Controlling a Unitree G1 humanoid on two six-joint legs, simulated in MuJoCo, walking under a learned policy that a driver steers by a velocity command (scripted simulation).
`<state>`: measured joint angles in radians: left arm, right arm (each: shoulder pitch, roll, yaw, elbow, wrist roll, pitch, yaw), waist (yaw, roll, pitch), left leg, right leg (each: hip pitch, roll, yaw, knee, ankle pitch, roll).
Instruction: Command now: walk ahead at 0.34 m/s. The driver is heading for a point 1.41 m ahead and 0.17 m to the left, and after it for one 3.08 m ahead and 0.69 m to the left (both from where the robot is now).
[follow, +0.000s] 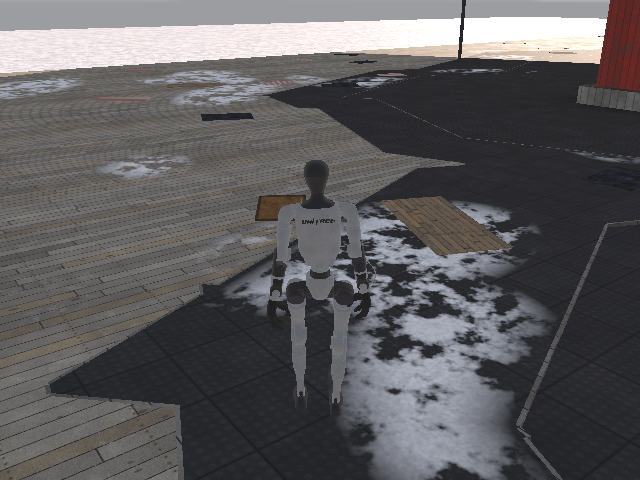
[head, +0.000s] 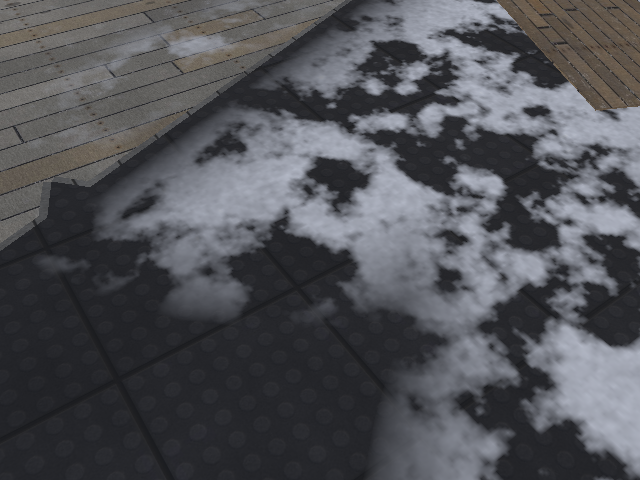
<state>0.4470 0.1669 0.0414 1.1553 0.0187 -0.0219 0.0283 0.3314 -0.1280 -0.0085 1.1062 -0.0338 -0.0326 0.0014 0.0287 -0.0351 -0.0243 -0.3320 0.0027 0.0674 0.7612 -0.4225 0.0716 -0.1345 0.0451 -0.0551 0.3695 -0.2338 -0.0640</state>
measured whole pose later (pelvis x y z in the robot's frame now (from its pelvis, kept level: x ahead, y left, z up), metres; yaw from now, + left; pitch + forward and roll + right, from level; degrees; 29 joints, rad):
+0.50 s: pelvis +0.21 +0.03 -0.01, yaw +0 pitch +2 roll +0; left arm 0.01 0.17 0.04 0.93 0.02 -0.04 -0.03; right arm 0.54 -0.12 -0.01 1.12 -0.02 -0.11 -0.02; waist -0.06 -0.01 0.05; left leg 0.15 -0.05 0.08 0.17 -0.35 0.05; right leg -0.61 -0.04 -0.11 0.64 -0.08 -0.08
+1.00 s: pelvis +0.49 +0.01 +0.00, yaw +0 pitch +0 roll -1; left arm 0.48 0.14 0.02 1.09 0.02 -0.11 0.00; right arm 0.04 -0.17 -0.04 0.91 -0.02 -0.04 0.03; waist 0.06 0.03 0.05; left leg -0.62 0.09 0.06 0.67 -0.01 0.05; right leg 0.07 0.09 -0.10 0.18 -0.27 -0.08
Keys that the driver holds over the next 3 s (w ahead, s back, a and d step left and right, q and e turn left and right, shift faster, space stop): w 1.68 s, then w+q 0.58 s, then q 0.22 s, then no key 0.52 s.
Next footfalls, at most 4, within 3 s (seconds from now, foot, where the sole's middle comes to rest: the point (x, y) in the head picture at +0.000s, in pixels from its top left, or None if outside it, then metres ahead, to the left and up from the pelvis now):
0.10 left None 0.08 0.11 -0.78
0.58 right None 0.43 -0.05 -0.78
1.12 left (281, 395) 0.75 0.11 -0.78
1.68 right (357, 296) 1.05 -0.07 -0.78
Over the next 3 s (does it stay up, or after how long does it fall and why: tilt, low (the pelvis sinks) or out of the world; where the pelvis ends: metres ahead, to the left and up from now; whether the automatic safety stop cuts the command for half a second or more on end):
stays up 1.39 0.08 0.00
